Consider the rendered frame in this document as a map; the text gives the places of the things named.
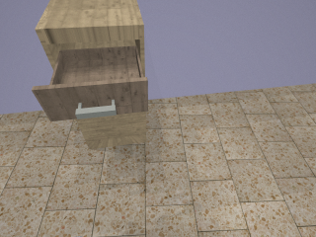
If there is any handle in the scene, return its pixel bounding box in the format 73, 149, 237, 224
75, 99, 117, 119

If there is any cabinet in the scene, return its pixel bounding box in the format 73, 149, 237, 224
35, 0, 147, 150

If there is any drawer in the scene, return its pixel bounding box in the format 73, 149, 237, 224
32, 45, 148, 121

